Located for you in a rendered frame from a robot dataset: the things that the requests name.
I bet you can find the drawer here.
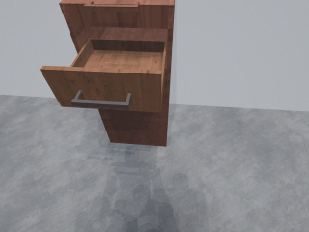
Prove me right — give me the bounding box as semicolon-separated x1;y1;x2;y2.
40;38;167;113

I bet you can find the handle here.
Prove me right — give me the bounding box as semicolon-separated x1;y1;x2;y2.
70;90;131;109
83;4;139;13

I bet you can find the cabinet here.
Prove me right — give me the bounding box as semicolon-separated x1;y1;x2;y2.
59;0;175;147

